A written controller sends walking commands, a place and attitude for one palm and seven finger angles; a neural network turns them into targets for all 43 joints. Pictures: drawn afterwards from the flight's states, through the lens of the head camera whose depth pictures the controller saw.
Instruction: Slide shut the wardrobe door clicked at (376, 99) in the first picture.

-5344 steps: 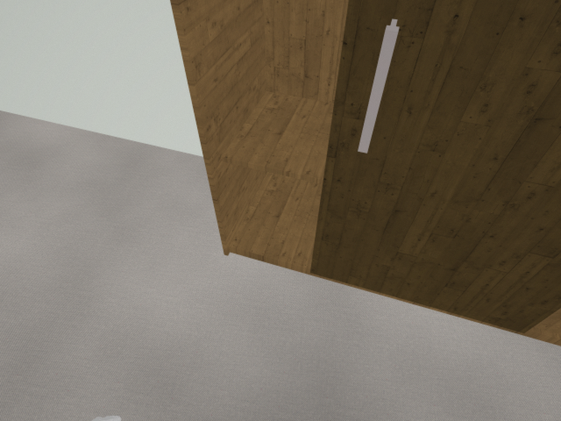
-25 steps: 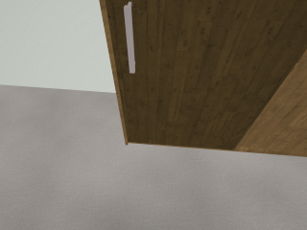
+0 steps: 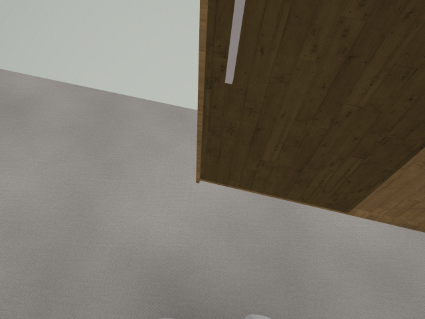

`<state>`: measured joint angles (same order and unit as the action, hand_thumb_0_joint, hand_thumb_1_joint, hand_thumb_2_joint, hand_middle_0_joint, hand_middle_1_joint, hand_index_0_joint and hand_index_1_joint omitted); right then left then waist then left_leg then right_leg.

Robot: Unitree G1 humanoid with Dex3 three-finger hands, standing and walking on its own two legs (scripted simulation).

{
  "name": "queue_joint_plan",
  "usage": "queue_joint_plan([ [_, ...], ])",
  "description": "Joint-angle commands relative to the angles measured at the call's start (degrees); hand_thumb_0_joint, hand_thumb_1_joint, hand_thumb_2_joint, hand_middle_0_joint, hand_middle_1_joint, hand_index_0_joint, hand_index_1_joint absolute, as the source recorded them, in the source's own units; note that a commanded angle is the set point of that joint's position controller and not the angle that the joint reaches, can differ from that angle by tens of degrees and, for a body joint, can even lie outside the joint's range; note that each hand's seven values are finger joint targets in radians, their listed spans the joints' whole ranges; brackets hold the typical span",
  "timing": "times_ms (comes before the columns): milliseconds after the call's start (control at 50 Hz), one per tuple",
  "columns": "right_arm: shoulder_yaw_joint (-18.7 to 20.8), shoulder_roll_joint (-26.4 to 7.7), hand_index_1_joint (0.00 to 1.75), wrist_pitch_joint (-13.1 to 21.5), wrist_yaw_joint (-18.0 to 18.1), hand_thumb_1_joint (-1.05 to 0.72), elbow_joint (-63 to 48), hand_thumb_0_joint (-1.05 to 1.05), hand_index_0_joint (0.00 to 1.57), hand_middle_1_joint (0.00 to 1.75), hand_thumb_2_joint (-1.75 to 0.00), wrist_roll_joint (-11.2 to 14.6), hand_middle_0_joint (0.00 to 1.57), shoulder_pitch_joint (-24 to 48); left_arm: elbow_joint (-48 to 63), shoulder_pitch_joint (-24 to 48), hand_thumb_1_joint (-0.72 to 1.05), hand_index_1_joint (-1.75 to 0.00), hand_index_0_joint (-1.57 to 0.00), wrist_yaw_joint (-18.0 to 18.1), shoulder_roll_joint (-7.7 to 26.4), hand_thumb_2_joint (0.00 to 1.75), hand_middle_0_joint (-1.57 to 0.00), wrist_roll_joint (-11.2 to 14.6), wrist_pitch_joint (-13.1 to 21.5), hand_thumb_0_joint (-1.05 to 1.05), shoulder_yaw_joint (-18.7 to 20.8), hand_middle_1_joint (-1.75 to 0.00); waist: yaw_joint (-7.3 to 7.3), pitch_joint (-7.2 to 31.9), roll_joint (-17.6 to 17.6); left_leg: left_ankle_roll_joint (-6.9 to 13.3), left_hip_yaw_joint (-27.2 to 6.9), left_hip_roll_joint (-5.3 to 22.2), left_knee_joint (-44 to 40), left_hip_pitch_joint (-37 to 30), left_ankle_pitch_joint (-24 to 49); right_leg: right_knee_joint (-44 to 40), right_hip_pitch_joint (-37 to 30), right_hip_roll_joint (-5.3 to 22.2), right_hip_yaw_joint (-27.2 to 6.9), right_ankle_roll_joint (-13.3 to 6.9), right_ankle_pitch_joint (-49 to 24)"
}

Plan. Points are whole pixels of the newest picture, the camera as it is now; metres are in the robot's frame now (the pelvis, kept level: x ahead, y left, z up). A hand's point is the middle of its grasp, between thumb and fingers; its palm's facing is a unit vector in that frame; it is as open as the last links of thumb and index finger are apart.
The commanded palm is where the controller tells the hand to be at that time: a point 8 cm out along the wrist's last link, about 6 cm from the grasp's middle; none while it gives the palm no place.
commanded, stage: turn to face it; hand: right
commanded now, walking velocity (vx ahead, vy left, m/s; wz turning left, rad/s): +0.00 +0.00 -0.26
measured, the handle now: (236, 35) +0.78 +0.00 +0.11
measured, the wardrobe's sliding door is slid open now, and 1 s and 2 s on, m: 0.00 0.00 0.00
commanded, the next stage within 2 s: take the last steps up to it in 0.20 s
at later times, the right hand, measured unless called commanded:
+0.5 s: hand out of the picture +0.01 -0.21 -0.17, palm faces +0.09 +0.98 -0.20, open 7.3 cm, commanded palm none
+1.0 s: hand out of the picture +0.04 -0.13 -0.19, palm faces +0.12 +0.99 -0.08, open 7.4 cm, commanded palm none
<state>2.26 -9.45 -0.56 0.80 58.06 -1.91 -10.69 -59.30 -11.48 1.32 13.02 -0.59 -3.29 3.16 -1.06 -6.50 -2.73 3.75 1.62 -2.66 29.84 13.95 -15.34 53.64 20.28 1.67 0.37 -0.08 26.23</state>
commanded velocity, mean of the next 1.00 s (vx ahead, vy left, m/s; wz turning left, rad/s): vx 0.21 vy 0.11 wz -0.03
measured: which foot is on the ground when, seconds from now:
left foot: down 0.00-0.98, up 1.00-1.00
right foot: up 0.00-0.12, down 0.14-0.64, up 0.66-0.96, down 0.98-1.00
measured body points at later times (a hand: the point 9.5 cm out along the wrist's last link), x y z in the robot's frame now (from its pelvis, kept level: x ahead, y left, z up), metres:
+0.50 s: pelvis +0.01 -0.02 +0.01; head +0.02 -0.02 +0.46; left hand +0.02 +0.20 -0.15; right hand +0.01 -0.26 -0.15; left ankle +0.01 +0.08 -0.73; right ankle -0.02 -0.14 -0.74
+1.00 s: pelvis +0.14 +0.00 -0.02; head +0.18 -0.02 +0.43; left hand +0.24 +0.23 -0.16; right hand +0.04 -0.18 -0.18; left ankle +0.02 +0.08 -0.72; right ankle +0.22 -0.12 -0.74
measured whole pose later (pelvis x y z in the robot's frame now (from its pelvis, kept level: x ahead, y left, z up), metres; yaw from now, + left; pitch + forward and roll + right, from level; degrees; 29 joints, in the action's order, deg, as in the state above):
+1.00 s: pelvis +0.14 +0.00 -0.02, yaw -2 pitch -1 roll +1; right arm 2.2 -5.2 0.8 -0.1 67.6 -1.5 -23.9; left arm -58.7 -6.6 1.4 8.5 -2.0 2.5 3.0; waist 0.4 -6.0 1.5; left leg 3.0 5.4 -2.8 41.8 6.5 -28.2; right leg 36.6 23.2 6.3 9.5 -2.7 10.5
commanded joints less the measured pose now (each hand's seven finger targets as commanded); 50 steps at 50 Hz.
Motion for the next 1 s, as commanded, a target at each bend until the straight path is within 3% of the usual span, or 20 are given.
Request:
queue_joint_plan([
  [0,2.83,-12.68,0.30,2.25,1.21,-0.90,-1.66,0.00,0.20,0.30,-0.90,0.37,0.20,0.17,1.93,-1.99,0.90,-0.30,-0.20,0.46,4.03,0.90,-0.20,0.27,2.22,0.00,0.63,-0.30,0.78,7.73,8.68,7.29,-11.35,15.37,-10.63,-9.97,26.43,-12.44,-2.10,1.15,-0.51,0.51,-0.15],
  [60,2.01,-10.04,0.30,1.79,1.37,-0.90,0.22,0.00,0.20,0.30,-0.90,1.15,0.20,0.19,-0.42,-5.67,0.90,-0.30,-0.20,0.82,1.68,0.90,-0.20,0.05,2.33,0.00,-0.50,-0.30,-0.46,7.49,8.55,3.66,-8.66,14.47,-8.38,-8.00,25.07,-25.99,-8.87,1.41,-0.06,0.73,-9.86],
  [100,1.41,-7.11,0.30,1.15,1.28,-0.90,0.51,0.00,0.20,0.30,-0.90,1.64,0.20,-0.54,-1.73,-6.55,0.90,-0.30,-0.20,0.75,2.19,0.90,-0.20,-0.34,2.95,0.00,-0.85,-0.30,0.34,7.49,-0.85,-1.78,-4.39,9.55,-6.23,-3.13,15.95,-31.33,-14.10,6.24,-5.02,-1.03,-26.53],
  [120,1.12,-6.17,0.30,0.64,1.41,-0.90,0.65,0.00,0.20,0.30,-0.90,1.56,0.20,-0.83,-1.61,-4.72,0.90,-0.30,-0.20,0.86,2.89,0.90,-0.20,-0.75,2.74,0.00,-1.10,-0.30,1.23,5.66,-2.04,-3.28,-3.46,8.33,-8.45,-3.82,10.06,-30.98,-9.32,8.26,-6.32,-2.07,-24.61],
  [240,1.16,-7.66,0.30,0.68,1.19,-0.90,2.09,0.00,0.20,0.30,-0.90,1.60,0.20,-0.36,-1.62,-4.79,0.90,-0.30,-0.20,0.91,2.35,0.90,-0.20,-0.40,2.70,0.00,-1.15,-0.30,1.09,7.67,-1.43,-2.27,-1.94,10.07,-6.53,-9.16,14.62,-30.91,-6.92,5.45,-5.32,-0.60,-24.32],
  [360,0.42,-5.42,0.30,0.51,0.34,-0.90,4.02,0.00,0.20,0.30,-0.90,0.90,0.20,-0.95,-3.16,-7.07,0.90,-0.30,-0.20,0.67,1.68,0.90,-0.20,-1.46,2.50,0.00,-1.04,-0.30,-0.06,0.56,1.48,-2.71,-1.24,7.14,-10.39,-1.94,-11.70,-36.81,-4.49,4.90,-7.49,-1.89,1.09],
  [440,0.49,-4.17,0.30,0.71,-0.66,-0.90,3.64,0.00,0.20,0.30,-0.90,0.42,0.20,-1.57,-3.58,-9.82,0.90,-0.30,-0.20,0.84,4.43,0.90,-0.20,-1.82,2.77,0.00,0.05,-0.30,-1.12,-2.43,-3.40,-2.74,2.49,3.52,-1.06,4.18,-9.35,-42.62,-5.42,11.18,-15.95,-5.82,10.75],
  [500,0.75,-3.62,0.30,1.11,-1.49,-0.90,2.62,0.00,0.20,0.30,-0.90,0.20,0.20,-1.34,-3.77,-12.70,0.90,-0.30,-0.20,1.28,6.07,0.90,-0.20,-1.74,3.46,0.00,0.90,-0.30,-1.78,-2.11,-5.80,-2.66,3.15,2.91,2.69,8.44,-7.27,-41.82,-9.96,14.57,-19.21,-8.27,5.14],
  [580,1.84,-4.73,0.30,1.81,-1.75,-0.90,4.63,0.00,0.20,0.30,-0.90,0.57,0.20,-8.57,-2.86,-10.92,0.90,-0.30,-0.20,1.56,4.11,0.90,-0.20,-1.34,4.37,0.00,0.64,-0.30,1.43,2.04,-0.73,-1.20,-0.11,5.62,-6.47,-7.61,-2.04,-31.35,-2.16,9.72,-8.68,-4.99,-7.02],
  [620,3.33,-9.78,0.30,2.41,-0.48,-0.90,8.22,0.00,0.20,0.30,-0.90,0.52,0.20,-18.91,-0.40,-6.45,0.90,-0.30,-0.20,1.19,-0.62,0.90,-0.20,-0.75,4.70,0.00,-0.42,-0.30,5.51,2.59,19.41,5.97,-20.06,19.08,-17.29,-21.61,-3.77,-8.57,14.17,-0.55,6.12,-0.57,0.49],
  [640,2.85,-8.87,0.30,2.53,0.02,-0.90,9.10,0.00,0.20,0.30,-0.90,0.45,0.20,-20.69,0.31,-2.79,0.90,-0.30,-0.20,1.15,1.34,0.90,-0.20,-0.85,4.37,0.00,0.09,-0.30,6.35,0.27,18.59,9.59,-24.49,22.61,-18.38,-20.29,1.48,2.51,18.55,1.05,2.88,-0.77,7.66],
  [660,2.40,-6.89,0.30,2.49,0.44,-0.90,8.87,0.00,0.20,0.30,-0.90,0.25,0.20,-19.47,0.43,-1.20,0.90,-0.30,-0.20,1.00,0.89,0.90,-0.20,-0.72,4.47,0.00,0.53,-0.30,5.42,-1.29,11.83,12.52,-22.83,22.77,-17.27,-18.95,6.04,7.74,20.80,2.79,1.32,-0.54,6.25],
  [700,2.21,-6.00,0.30,2.86,1.03,-0.90,8.02,0.00,0.20,0.30,-0.90,0.08,0.20,-16.94,0.50,-0.48,0.90,-0.30,-0.20,0.32,-1.53,0.90,-0.20,-0.76,4.36,0.00,0.48,-0.30,3.49,-0.37,3.55,12.45,-16.80,21.28,-15.68,-17.18,11.11,9.11,19.81,4.41,1.87,0.21,3.52],
  [780,1.36,-5.04,0.30,3.52,0.86,-0.90,8.31,0.00,0.20,0.30,-0.90,-0.01,0.20,-15.04,1.28,0.70,0.90,-0.30,-0.20,-0.76,-2.92,0.90,-0.20,-0.95,3.86,0.00,0.24,-0.30,1.53,-1.88,9.15,8.76,-7.63,16.44,-16.17,-11.20,15.80,-0.49,14.75,4.85,5.57,1.15,-4.34],
  [860,1.21,-5.19,0.30,3.39,0.61,-0.90,8.92,0.00,0.20,0.30,-0.90,0.17,0.20,-15.90,2.06,2.94,0.90,-0.30,-0.20,-0.78,-2.54,0.90,-0.20,-0.67,4.58,0.00,0.20,-0.30,1.19,-0.75,7.82,6.76,-4.19,14.32,-11.53,-11.02,28.92,-11.90,6.76,2.89,9.53,-0.05,-8.40],
  [900,1.24,-5.06,0.30,3.24,0.26,-0.90,8.17,0.00,0.20,0.30,-0.90,0.50,0.20,-14.05,-0.08,-3.39,0.90,-0.30,-0.20,0.04,-1.47,0.90,-0.20,-0.73,4.99,0.00,0.65,-0.30,-2.54,2.52,7.59,4.79,-0.99,11.61,-3.59,-7.03,37.19,-18.33,-6.01,0.87,11.42,-1.11,-13.14],
  [920,1.22,-4.54,0.30,3.01,0.10,-0.90,7.01,0.00,0.20,0.30,-0.90,0.66,0.20,-12.62,-2.33,-10.66,0.90,-0.30,-0.20,0.67,0.73,0.90,-0.20,-1.08,5.33,0.00,1.45,-0.30,-5.82,6.30,5.46,2.93,0.31,9.84,6.74,-1.30,36.21,-22.74,-17.72,2.47,9.05,-2.72,-17.56],
  [940,1.17,-1.89,0.30,2.82,-0.32,-0.90,5.20,0.00,0.20,0.30,-0.90,0.81,0.20,-13.88,-4.35,-18.40,0.90,-0.30,-0.20,1.52,6.76,0.90,-0.20,-1.98,5.86,0.00,3.12,-0.30,-8.15,13.04,-6.12,-0.83,2.29,4.30,22.75,12.84,18.13,-26.53,-32.89,16.89,-10.70,-8.97,-21.26],
  [960,0.70,-1.35,0.30,3.05,-0.83,-0.90,2.52,0.00,0.20,0.30,-0.90,0.94,0.20,-11.76,-5.28,-23.25,0.90,-0.30,-0.20,1.90,11.53,0.90,-0.20,-1.93,5.54,0.00,3.77,-0.30,-8.78,15.74,-14.72,-2.04,2.08,0.53,40.84,21.48,-18.17,-34.99,-35.05,32.16,-29.53,-16.58,-23.85],
  [980,1.36,-3.29,0.30,2.54,-0.75,-0.90,1.01,0.00,0.20,0.30,-0.90,-0.18,0.20,-8.40,-4.39,-19.59,0.90,-0.30,-0.20,1.61,11.94,0.90,-0.20,-1.50,5.14,0.00,3.65,-0.30,-7.44,11.03,-6.62,-1.36,-3.25,3.26,46.35,22.37,-18.64,-38.65,-23.64,32.74,-29.21,-16.50,-7.26],
])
